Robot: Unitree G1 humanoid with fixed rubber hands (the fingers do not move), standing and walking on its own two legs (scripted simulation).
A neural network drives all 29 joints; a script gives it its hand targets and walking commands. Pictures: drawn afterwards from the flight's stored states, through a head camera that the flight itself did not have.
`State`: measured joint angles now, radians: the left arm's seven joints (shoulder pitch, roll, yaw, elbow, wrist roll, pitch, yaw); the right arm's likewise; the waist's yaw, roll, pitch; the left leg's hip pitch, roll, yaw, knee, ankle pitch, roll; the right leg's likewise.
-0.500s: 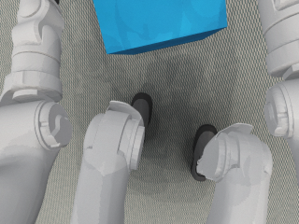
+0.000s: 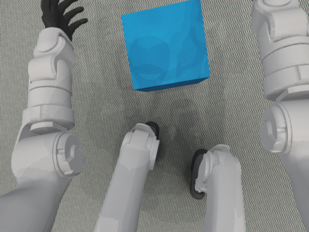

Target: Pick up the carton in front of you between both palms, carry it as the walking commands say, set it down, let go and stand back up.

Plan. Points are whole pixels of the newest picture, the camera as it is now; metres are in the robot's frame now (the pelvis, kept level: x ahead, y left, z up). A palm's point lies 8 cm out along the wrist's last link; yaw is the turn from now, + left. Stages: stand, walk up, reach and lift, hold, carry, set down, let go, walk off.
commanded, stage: set down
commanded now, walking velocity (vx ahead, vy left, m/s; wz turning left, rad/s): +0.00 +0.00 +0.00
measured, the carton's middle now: (166, 56) +0.52 +0.11 -0.37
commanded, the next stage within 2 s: let go in 0.38 s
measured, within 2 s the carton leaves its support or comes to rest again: neither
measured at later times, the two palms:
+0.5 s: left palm out of the picture +0.47 +0.31 +0.04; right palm out of the picture +0.60 -0.06 +0.05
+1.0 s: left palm out of the picture +0.32 +0.29 +0.16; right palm out of the picture +0.42 -0.12 +0.14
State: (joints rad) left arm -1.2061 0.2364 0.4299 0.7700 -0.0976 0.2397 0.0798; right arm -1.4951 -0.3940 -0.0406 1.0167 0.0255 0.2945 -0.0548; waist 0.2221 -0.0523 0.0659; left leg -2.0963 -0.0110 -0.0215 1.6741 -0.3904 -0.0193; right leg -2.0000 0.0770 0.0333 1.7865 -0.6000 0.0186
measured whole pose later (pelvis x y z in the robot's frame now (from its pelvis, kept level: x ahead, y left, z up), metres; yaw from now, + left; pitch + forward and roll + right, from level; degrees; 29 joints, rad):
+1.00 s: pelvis +0.08 +0.03 +0.24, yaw +1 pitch +23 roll -2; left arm -0.15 0.22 0.09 0.47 -0.01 0.07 -0.12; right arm -0.33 -0.10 -0.18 0.60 -0.11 0.08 -0.10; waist 0.14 0.00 -0.01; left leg -0.89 -0.04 -0.02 0.73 -0.23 0.04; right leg -0.77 0.02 0.08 0.74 -0.36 0.04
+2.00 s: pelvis +0.12 +0.01 +0.27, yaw +2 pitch -1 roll +0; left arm 0.22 0.28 0.04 0.51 0.04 0.10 0.01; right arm 0.19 -0.24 -0.02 0.62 -0.05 0.05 0.00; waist 0.01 -0.05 0.01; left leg -0.26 -0.03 -0.04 0.53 -0.25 0.01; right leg -0.14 0.02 0.06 0.51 -0.36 0.00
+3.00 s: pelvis +0.12 +0.02 +0.28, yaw +0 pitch -2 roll +0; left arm 0.19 0.38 0.01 0.89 0.03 -0.01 0.02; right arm 0.12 -0.35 -0.02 0.97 -0.02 0.00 -0.01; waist -0.01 -0.04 0.02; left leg -0.18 -0.03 0.00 0.42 -0.21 0.02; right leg -0.05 0.01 0.09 0.37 -0.29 0.02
